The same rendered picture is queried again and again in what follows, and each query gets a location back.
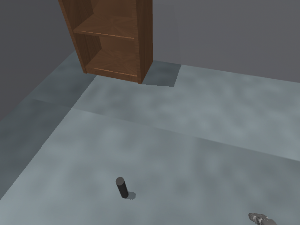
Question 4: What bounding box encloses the right robot hand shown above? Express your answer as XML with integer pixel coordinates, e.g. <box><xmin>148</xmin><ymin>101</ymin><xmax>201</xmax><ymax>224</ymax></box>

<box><xmin>248</xmin><ymin>213</ymin><xmax>277</xmax><ymax>225</ymax></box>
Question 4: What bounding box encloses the bookshelf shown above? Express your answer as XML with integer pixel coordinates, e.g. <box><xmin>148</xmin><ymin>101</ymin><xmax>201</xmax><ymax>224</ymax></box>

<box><xmin>58</xmin><ymin>0</ymin><xmax>153</xmax><ymax>84</ymax></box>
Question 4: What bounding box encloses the can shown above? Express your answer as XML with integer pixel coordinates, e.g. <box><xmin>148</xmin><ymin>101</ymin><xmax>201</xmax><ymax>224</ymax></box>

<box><xmin>116</xmin><ymin>177</ymin><xmax>128</xmax><ymax>198</ymax></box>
